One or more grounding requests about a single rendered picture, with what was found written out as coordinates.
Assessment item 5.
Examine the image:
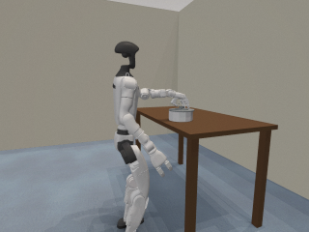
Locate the right robot thigh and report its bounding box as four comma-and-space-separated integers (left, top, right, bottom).
120, 142, 150, 205

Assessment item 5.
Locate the lid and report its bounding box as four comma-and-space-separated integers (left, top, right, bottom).
169, 108, 195, 112

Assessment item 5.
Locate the left robot hand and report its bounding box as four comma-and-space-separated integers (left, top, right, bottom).
171, 92, 190, 109

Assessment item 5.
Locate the pot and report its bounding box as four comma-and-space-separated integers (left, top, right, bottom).
169, 111, 193, 123

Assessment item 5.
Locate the table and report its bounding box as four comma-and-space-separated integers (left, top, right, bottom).
135, 106, 278, 232

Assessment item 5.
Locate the robot right upper arm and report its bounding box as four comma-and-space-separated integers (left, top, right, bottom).
119, 76, 137, 126

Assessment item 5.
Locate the left robot forearm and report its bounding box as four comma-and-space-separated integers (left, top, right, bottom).
148, 88, 176, 99

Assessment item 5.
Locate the right robot forearm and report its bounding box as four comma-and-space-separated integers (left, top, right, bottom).
123, 114, 157, 155

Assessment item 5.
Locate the robot left upper arm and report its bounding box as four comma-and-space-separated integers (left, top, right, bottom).
138, 86, 150, 100

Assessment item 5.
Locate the right robot hand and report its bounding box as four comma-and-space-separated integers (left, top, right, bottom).
149, 150, 173, 178

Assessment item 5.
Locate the robot torso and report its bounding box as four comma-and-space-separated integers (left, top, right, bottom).
113, 72, 139, 152

